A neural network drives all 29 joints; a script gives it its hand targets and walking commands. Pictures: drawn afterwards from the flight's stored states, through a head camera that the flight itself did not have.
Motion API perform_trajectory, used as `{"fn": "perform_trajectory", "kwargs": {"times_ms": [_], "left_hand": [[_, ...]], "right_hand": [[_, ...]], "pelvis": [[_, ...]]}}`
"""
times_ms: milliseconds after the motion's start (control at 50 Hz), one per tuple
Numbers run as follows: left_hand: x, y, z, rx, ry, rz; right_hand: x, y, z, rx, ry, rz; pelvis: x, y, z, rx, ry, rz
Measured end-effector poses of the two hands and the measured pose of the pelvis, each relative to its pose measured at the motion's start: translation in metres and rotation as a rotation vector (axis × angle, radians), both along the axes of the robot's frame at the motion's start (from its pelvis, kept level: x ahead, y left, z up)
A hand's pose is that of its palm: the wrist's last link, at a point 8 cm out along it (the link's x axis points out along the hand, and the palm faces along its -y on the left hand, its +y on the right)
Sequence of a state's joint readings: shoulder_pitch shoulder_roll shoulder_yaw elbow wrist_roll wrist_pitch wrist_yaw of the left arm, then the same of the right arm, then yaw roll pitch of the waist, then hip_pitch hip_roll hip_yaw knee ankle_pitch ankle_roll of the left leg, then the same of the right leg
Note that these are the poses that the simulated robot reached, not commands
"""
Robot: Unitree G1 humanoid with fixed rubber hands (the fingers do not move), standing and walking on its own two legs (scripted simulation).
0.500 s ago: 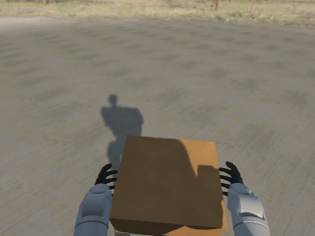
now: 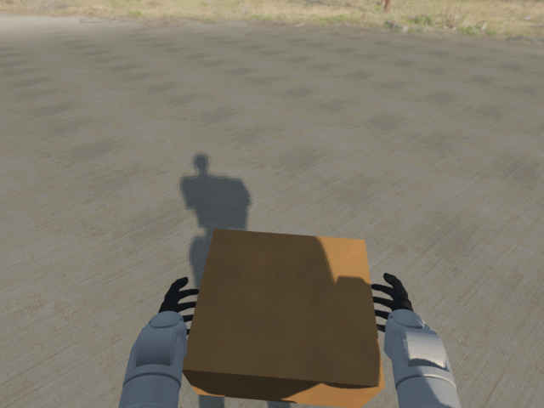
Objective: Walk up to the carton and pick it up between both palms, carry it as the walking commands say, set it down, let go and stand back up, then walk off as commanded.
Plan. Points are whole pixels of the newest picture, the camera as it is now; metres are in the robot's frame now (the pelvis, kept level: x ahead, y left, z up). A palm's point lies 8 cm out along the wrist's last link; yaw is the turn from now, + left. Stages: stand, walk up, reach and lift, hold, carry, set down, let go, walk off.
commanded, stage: hold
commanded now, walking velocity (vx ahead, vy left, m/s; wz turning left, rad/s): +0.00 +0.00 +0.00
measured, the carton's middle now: (283, 314) +0.32 +0.00 -0.03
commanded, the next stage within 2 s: carry in 0.60 s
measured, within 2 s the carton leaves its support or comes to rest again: neither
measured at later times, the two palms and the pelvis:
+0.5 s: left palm (175, 317) +0.27 +0.18 +0.02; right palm (400, 322) +0.27 -0.18 +0.03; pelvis +0.02 +0.01 +0.00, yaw -2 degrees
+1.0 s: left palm (224, 304) +0.27 +0.10 +0.06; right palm (469, 331) +0.23 -0.25 +0.06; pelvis +0.00 -0.04 -0.03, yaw -5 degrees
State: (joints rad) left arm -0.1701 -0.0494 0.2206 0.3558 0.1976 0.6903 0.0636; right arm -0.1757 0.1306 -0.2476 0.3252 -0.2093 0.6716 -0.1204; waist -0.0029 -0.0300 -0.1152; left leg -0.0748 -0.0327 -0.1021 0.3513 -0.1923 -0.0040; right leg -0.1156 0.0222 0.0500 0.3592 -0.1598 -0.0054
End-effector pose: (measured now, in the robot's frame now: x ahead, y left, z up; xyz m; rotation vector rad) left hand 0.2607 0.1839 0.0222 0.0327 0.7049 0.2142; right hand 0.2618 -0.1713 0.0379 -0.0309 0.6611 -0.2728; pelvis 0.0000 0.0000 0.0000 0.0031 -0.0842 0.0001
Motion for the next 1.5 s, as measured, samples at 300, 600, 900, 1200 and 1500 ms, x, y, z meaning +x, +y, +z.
{"fn": "perform_trajectory", "kwargs": {"times_ms": [300, 600, 900, 1200, 1500], "left_hand": [[0.022, -0.018, 0.012, 0.065, 0.022, -0.047], [0.006, 0.003, -0.005, -0.008, 0.02, 0.016], [0.026, -0.046, 0.039, -0.036, -0.123, -0.005], [-0.027, -0.135, 0.026, -0.051, 0.003, -0.055], [-0.122, -0.162, 0.028, -0.105, 0.0, 0.09]], "right_hand": [[-0.001, -0.018, -0.017, 0.057, 0.024, -0.049], [0.008, 0.003, -0.005, -0.003, 0.026, 0.005], [-0.003, -0.045, 0.02, 0.068, -0.122, -0.11], [-0.085, -0.129, 0.006, 0.119, 0.001, -0.241], [-0.125, -0.16, 0.032, 0.063, 0.006, -0.094]], "pelvis": [[0.009, 0.011, 0.001, 0.0, 0.016, -0.025], [0.017, 0.005, 0.003, -0.001, 0.022, -0.01], [0.002, -0.02, -0.023, -0.007, 0.114, -0.108], [-0.014, -0.086, -0.036, -0.004, 0.138, -0.109], [-0.078, -0.149, -0.025, -0.017, 0.104, -0.093]]}}
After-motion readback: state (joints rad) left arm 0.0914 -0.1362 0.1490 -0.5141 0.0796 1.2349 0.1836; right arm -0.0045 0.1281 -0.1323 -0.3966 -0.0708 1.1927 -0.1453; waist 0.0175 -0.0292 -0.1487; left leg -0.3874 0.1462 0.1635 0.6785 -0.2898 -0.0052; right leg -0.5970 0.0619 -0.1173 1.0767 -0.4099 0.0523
